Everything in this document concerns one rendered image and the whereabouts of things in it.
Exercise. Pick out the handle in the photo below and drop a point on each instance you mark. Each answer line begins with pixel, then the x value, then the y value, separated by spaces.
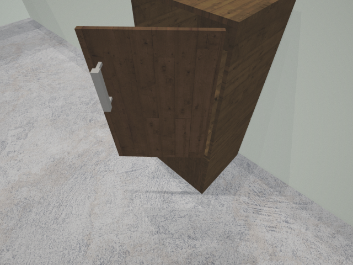
pixel 100 87

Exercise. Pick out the cupboard door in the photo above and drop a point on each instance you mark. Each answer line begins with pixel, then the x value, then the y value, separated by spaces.
pixel 162 81

